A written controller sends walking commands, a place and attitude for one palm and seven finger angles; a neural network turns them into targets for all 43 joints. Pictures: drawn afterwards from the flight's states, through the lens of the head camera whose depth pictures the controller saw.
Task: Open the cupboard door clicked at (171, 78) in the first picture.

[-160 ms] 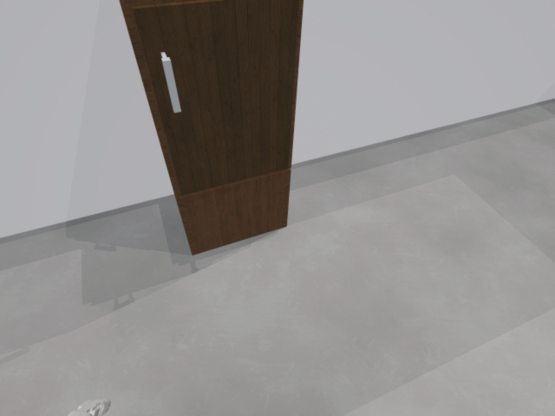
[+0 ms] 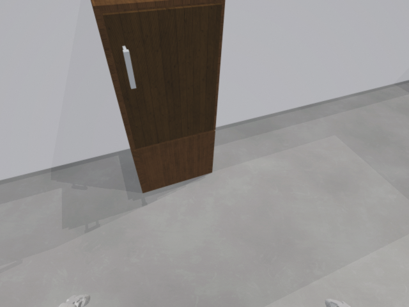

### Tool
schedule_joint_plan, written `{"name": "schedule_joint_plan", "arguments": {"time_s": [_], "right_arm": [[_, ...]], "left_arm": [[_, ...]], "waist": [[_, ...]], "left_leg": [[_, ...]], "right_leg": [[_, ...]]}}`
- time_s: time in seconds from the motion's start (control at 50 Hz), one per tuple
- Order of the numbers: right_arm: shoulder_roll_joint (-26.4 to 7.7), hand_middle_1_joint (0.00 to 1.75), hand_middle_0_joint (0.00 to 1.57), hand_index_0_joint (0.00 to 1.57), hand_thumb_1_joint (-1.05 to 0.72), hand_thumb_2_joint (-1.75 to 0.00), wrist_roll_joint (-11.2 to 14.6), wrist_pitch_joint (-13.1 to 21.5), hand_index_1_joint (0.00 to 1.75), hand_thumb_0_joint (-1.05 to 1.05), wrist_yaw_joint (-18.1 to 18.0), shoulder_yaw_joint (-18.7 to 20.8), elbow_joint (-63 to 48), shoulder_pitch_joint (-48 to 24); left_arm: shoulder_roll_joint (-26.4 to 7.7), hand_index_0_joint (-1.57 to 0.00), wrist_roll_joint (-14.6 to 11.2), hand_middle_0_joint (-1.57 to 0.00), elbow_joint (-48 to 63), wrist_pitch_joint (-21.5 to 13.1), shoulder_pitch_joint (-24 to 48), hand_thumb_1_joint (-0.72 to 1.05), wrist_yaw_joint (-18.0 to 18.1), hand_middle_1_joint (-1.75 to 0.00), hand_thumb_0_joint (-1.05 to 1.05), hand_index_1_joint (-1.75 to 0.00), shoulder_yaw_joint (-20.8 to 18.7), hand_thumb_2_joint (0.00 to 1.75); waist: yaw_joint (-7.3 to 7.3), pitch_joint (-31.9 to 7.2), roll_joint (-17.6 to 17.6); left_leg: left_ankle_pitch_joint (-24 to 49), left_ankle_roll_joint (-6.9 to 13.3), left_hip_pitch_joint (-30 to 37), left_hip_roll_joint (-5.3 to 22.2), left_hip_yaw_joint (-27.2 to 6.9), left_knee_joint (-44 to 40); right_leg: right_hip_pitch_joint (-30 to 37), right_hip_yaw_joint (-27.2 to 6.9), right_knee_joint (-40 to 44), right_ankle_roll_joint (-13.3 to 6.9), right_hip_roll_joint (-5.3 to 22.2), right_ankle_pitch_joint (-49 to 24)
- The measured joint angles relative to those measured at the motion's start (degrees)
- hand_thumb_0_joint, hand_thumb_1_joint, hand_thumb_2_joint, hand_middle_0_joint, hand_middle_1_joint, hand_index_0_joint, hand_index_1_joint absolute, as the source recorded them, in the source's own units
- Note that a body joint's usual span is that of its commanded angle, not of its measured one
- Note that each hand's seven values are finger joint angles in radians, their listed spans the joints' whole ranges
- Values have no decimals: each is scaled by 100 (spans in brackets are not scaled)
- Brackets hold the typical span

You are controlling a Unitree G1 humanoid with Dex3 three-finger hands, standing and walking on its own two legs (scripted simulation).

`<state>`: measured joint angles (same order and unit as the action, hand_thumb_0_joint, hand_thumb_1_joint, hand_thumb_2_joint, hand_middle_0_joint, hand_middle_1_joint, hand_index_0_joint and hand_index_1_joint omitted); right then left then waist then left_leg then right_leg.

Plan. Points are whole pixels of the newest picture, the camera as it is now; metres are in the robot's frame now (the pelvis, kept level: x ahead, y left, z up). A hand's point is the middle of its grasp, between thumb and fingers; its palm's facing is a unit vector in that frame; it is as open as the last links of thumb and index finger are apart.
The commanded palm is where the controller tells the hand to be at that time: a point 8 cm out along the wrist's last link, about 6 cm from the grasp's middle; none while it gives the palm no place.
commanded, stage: stand and wait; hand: left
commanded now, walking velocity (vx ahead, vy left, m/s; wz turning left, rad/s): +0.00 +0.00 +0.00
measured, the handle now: (128, 67) +0.86 +0.33 +0.05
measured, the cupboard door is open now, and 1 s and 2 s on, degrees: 0 0 0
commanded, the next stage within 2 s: look at it before walking up in 0.68 s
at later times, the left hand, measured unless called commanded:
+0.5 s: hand out of the picture +0.05 +0.23 -0.15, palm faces -0.04 -0.94 -0.33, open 7.4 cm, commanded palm none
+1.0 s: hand out of the picture +0.07 +0.22 -0.15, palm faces -0.04 -0.94 -0.33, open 7.4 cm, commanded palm none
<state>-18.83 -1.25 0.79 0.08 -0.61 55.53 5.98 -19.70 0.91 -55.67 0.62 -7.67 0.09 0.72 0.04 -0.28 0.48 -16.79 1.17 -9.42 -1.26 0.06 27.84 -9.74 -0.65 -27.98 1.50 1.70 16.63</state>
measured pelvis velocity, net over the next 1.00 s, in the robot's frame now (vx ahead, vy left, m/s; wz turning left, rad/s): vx -0.02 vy -0.02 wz -0.01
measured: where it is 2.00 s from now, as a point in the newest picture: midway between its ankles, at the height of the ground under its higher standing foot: outside the picture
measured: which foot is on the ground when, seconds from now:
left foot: down 0.00-1.00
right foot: down 0.00-1.00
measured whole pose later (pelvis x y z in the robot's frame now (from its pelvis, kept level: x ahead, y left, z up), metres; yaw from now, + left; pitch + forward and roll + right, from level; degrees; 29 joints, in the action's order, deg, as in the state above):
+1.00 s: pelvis -0.02 -0.02 +0.01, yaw -1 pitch -2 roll +0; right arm -19.2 -0.9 0.7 0.2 -0.5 63.4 7.3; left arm -19.3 0.9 -61.7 -0.3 -7.9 -0.1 0.4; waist -0.3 1.1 0.1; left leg -12.0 -0.8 -7.6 0.7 -0.1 21.3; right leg -8.5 -0.5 -22.1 -0.2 -0.2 12.0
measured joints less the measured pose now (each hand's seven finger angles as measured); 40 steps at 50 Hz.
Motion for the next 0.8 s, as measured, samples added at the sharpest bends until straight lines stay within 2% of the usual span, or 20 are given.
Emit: {"name": "schedule_joint_plan", "arguments": {"time_s": [0.42,0.8], "right_arm": [[-51,30,20,21,-90,-90,32,-51,30,1,4,20,613,212],[-29,29,20,21,-90,-90,37,-12,30,1,18,6,789,194]], "left_arm": [[14,-20,-3,-20,-512,-8,-201,90,-22,-30,0,-30,-28,90],[39,-20,2,-20,-612,-61,-35,90,-23,-30,0,-30,-27,90]], "waist": [[-6,216,-1],[-39,160,-54]], "left_leg": [[360,-107,96,101,-35,-433],[489,-168,131,161,-19,-619]], "right_leg": [[86,37,413,-92,-98,-351],[79,22,538,-148,-157,-460]]}}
